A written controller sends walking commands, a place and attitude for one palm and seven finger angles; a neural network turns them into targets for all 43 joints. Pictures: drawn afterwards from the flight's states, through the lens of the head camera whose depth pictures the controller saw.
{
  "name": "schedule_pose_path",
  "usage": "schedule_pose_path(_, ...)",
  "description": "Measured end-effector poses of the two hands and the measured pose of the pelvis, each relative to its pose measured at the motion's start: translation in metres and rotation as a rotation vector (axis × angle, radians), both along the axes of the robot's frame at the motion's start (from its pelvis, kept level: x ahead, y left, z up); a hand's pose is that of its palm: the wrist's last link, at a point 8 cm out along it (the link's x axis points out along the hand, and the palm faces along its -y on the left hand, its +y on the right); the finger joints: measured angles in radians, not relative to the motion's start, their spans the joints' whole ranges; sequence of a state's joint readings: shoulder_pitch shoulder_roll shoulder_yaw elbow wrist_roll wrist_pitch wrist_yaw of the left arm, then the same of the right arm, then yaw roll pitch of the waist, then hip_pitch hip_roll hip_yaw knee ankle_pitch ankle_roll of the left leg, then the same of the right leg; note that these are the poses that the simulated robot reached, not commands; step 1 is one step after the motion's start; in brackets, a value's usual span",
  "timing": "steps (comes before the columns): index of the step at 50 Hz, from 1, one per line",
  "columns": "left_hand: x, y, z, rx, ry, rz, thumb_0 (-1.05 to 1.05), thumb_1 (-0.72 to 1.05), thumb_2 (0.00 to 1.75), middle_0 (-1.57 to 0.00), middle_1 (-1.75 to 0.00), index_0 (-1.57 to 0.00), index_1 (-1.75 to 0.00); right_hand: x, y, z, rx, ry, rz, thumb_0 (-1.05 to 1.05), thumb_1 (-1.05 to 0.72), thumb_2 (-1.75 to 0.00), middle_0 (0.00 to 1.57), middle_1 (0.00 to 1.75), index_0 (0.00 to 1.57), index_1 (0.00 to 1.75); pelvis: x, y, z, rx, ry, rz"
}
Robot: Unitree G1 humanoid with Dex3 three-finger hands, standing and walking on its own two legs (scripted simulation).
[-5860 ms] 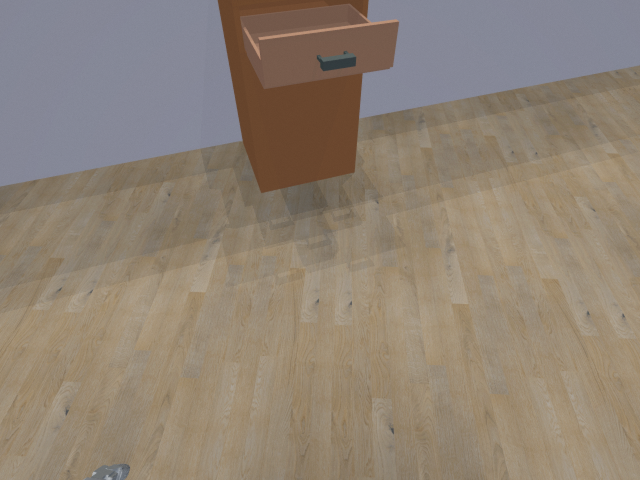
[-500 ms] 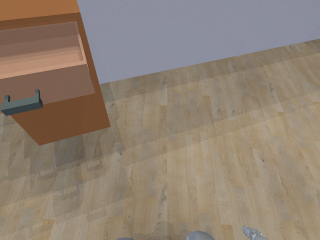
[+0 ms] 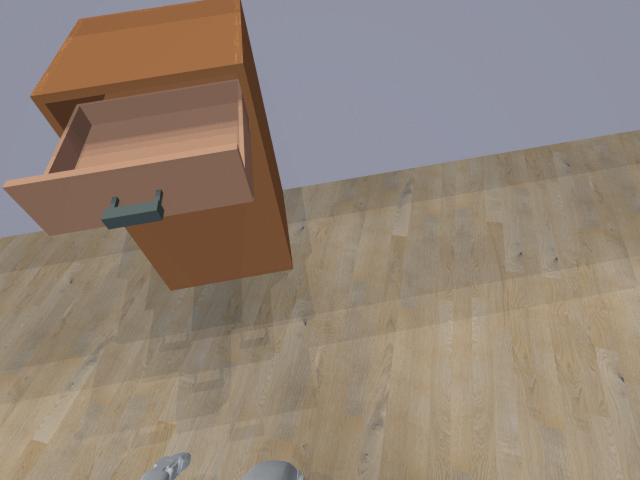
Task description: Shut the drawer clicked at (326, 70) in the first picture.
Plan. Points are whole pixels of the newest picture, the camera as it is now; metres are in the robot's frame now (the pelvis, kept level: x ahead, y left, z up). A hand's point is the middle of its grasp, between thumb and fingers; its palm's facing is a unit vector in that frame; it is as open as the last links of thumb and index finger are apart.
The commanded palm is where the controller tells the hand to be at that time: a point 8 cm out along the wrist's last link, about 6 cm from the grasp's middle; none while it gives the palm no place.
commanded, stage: turn to face it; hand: left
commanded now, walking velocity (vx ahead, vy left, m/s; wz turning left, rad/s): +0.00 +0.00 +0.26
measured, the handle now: (135, 206) +0.59 +0.39 -0.04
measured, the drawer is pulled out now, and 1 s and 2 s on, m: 0.29 0.29 0.29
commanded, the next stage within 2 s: take the last steps up to it in 0.04 s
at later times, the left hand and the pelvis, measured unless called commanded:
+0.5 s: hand out of the picture -0.03 +0.26 -0.17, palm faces +0.20 -0.96 -0.20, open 7.4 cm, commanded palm none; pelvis +0.01 +0.06 +0.00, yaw +7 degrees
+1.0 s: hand (203, 408) +0.25 +0.22 -0.16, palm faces +0.16 -0.97 -0.21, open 7.4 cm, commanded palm none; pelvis +0.17 +0.03 -0.01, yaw +8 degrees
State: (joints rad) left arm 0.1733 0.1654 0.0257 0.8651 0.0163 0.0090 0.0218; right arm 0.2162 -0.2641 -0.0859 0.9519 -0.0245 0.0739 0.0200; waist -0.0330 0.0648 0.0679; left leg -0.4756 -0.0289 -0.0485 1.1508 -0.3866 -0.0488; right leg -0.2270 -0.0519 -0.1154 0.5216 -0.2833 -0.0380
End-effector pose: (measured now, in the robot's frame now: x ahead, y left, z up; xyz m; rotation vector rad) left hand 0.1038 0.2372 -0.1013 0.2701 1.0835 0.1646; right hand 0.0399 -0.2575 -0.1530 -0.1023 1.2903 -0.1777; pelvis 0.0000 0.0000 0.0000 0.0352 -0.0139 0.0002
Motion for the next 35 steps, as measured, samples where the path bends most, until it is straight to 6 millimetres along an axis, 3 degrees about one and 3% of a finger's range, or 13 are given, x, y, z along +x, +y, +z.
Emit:
schedule_pose_path(9, -0.085, 0.009, -0.017, -0.037, 0.143, 0.146, 0.0, 0.9, 0.89, -0.21, -0.3, -0.2, -0.3, 0.028, 0.011, 0.009, -0.023, 0.014, 0.118, 0.01, -0.91, -0.9, 0.19, 0.29, 0.19, 0.3, -0.006, 0.004, 0.003, 0.0, 0.003, 0.064)
schedule_pose_path(16, -0.16, 0.041, -0.044, -0.088, 0.278, 0.275, 0.0, 0.9, 0.89, -0.21, -0.3, -0.2, -0.3, 0.071, 0.054, 0.022, -0.061, -0.094, 0.244, 0.01, -0.91, -0.9, 0.19, 0.29, 0.19, 0.3, -0.008, 0.033, -0.006, -0.041, 0.01, 0.106)
schedule_pose_path(19, -0.177, 0.055, -0.051, -0.104, 0.34, 0.298, 0.0, 0.9, 0.9, -0.21, -0.3, -0.2, -0.3, 0.075, 0.073, 0.027, -0.073, -0.132, 0.264, 0.0, -0.91, -0.9, 0.19, 0.29, 0.2, 0.3, -0.005, 0.045, -0.008, -0.042, -0.003, 0.108)
schedule_pose_path(22, -0.171, 0.063, -0.047, -0.12, 0.348, 0.293, 0.01, 0.91, 0.9, -0.2, -0.3, -0.2, -0.3, 0.064, 0.086, 0.032, -0.071, -0.115, 0.25, 0.0, -0.91, -0.9, 0.2, 0.29, 0.2, 0.3, 0.003, 0.055, -0.001, -0.05, -0.013, 0.118)
schedule_pose_path(26, -0.142, 0.068, -0.041, -0.137, 0.294, 0.278, 0.01, 0.91, 0.9, -0.2, -0.3, -0.19, -0.3, 0.039, 0.095, 0.031, -0.064, -0.032, 0.219, 0.0, -0.92, -0.9, 0.2, 0.3, 0.2, 0.3, 0.018, 0.064, 0.006, -0.049, -0.017, 0.13)
schedule_pose_path(31, -0.088, 0.07, -0.041, -0.142, 0.231, 0.249, 0.0, 0.91, 0.9, -0.2, -0.3, -0.19, -0.3, 0.006, 0.101, 0.023, -0.04, 0.094, 0.163, 0.0, -0.92, -0.9, 0.2, 0.3, 0.2, 0.3, 0.041, 0.069, 0.005, -0.034, -0.02, 0.131)
schedule_pose_path(35, -0.032, 0.065, -0.041, -0.141, 0.185, 0.203, 0.0, 0.91, 0.9, -0.2, -0.3, -0.19, -0.3, -0.016, 0.103, 0.016, -0.016, 0.193, 0.105, 0.0, -0.91, -0.9, 0.2, 0.3, 0.2, 0.3, 0.065, 0.066, 0.001, -0.022, -0.02, 0.124)
